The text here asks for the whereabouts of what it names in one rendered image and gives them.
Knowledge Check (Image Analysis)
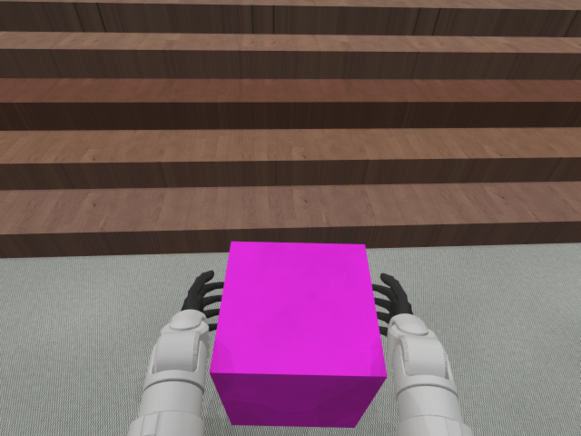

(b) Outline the carton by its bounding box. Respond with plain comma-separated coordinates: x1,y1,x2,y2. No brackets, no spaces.
210,242,388,428

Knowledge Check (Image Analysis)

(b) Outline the robot left hand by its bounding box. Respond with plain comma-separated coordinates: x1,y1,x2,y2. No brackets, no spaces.
181,271,224,332

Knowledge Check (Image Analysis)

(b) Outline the robot right hand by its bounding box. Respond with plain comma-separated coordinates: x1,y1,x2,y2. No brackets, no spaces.
372,273,413,337

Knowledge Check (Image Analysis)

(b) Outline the robot right forearm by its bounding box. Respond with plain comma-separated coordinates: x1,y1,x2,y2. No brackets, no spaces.
387,313,473,436

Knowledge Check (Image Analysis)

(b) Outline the robot left forearm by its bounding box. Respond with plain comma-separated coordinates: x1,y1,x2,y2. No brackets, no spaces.
127,310,210,436

